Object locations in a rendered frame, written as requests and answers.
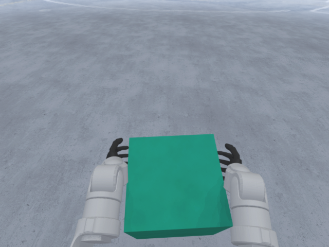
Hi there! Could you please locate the right robot hand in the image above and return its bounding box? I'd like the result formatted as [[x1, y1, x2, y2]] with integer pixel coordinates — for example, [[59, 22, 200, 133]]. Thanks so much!
[[217, 144, 242, 180]]

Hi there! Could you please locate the carton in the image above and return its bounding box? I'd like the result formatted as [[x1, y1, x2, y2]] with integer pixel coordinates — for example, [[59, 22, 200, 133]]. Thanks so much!
[[124, 134, 233, 239]]

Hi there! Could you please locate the left robot hand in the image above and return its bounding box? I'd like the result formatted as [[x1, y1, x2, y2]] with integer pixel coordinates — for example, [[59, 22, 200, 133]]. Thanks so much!
[[106, 138, 129, 164]]

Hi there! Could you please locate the robot right forearm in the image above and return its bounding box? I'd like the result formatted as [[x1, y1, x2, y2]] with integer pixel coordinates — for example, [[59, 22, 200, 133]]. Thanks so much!
[[224, 163, 279, 247]]

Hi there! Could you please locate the robot left forearm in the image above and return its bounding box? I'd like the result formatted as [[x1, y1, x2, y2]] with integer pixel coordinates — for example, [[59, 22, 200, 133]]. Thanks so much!
[[70, 156, 128, 247]]

